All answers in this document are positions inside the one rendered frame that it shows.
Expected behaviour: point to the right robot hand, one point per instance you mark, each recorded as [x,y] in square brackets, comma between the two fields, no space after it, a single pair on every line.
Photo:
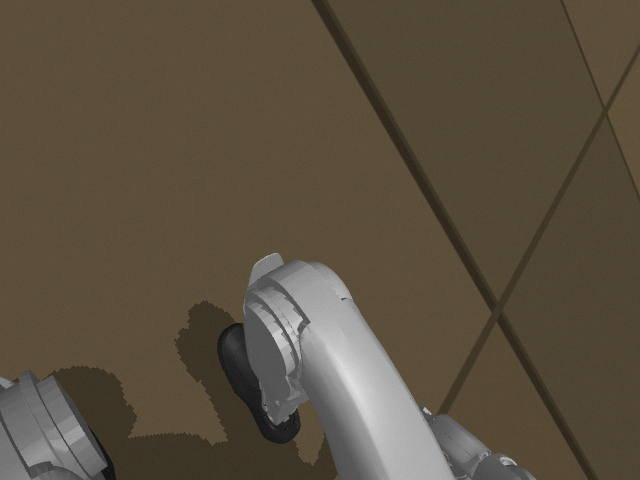
[461,447]

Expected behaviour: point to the right robot arm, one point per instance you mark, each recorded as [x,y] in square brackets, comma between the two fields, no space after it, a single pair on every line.
[499,466]

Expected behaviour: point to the right robot foot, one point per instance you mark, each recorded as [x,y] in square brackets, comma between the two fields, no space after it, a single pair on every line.
[233,357]

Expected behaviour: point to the left robot foot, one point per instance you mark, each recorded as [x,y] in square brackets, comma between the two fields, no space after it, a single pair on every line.
[108,472]

